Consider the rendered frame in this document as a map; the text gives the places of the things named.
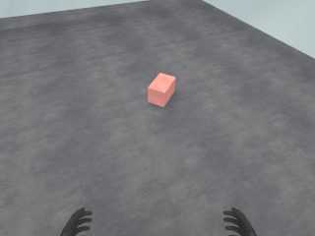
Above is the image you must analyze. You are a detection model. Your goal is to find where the left robot hand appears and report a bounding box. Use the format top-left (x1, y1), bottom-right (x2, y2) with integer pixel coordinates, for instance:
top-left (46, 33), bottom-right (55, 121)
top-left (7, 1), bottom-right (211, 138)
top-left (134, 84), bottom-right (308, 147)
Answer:
top-left (60, 207), bottom-right (93, 236)

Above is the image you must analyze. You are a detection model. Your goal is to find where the right robot hand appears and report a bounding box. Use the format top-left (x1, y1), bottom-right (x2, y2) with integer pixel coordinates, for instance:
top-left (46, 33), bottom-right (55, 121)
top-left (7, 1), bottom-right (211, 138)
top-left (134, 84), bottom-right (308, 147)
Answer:
top-left (223, 207), bottom-right (257, 236)

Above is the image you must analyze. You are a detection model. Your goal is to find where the carton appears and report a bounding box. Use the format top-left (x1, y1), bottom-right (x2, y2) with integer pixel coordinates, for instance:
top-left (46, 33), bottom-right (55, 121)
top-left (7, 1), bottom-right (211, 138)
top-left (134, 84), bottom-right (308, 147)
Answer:
top-left (148, 73), bottom-right (176, 107)

